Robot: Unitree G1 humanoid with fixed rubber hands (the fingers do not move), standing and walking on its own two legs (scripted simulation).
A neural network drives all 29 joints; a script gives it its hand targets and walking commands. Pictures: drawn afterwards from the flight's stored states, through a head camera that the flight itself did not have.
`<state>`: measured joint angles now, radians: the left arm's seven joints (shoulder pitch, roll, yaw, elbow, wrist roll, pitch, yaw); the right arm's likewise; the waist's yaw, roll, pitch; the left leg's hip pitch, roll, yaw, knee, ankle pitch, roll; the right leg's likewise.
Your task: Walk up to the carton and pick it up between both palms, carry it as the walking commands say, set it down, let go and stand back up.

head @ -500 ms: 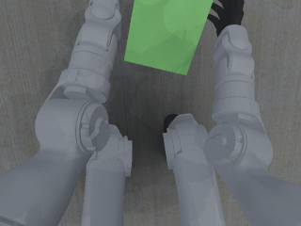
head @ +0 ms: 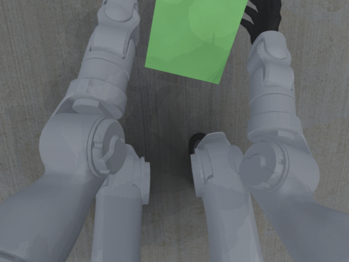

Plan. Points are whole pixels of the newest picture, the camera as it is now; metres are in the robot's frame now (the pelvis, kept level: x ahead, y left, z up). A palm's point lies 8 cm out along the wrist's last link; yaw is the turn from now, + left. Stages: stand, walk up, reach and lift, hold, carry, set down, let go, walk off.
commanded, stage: set down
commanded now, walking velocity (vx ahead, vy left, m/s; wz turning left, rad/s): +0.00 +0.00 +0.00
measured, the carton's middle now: (189, 17) +0.55 -0.09 -0.26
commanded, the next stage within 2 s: let go in 1.84 s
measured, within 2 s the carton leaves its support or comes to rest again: rests again in 0.38 s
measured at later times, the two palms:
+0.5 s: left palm (115, 20) +0.53 +0.06 -0.20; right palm (271, 52) +0.46 -0.24 -0.20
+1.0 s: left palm out of the picture +0.55 +0.06 -0.08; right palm (318, 34) +0.47 -0.24 -0.07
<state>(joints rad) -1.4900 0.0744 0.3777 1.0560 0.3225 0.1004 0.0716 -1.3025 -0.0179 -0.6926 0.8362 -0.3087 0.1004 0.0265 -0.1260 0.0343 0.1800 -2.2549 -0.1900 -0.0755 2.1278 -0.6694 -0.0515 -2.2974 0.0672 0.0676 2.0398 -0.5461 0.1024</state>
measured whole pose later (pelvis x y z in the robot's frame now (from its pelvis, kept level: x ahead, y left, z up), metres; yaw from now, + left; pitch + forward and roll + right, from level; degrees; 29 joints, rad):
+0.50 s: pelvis -0.02 -0.01 -0.01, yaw +1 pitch +40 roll -2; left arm -1.45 0.28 -0.01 1.10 -0.05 0.07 0.13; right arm -1.31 -0.20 -0.38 1.07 0.06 0.00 -0.10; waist -0.14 0.01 0.32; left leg -2.22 -0.16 -0.08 2.14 -0.62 -0.06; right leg -2.26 0.04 0.03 2.05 -0.50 0.07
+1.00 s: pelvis -0.02 -0.01 +0.05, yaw +0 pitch +45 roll -1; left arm -1.34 0.24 0.10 0.97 0.01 0.16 0.16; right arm -1.17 -0.11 -0.35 0.81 0.05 0.12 -0.15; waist -0.15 0.02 0.09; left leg -2.11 -0.10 -0.06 1.93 -0.60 -0.04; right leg -2.17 0.06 0.05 1.85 -0.46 0.06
